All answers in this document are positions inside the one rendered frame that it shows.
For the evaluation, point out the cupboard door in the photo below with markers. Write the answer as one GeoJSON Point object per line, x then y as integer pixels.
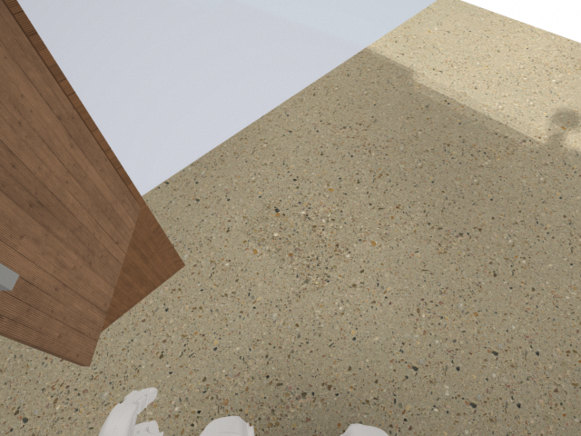
{"type": "Point", "coordinates": [66, 216]}

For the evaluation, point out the robot left thigh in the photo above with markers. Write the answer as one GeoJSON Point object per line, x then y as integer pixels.
{"type": "Point", "coordinates": [228, 426]}

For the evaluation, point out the handle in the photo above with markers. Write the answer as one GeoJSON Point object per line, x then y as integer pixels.
{"type": "Point", "coordinates": [8, 278]}

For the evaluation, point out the left robot hand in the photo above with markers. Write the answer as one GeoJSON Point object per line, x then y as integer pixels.
{"type": "Point", "coordinates": [121, 420]}

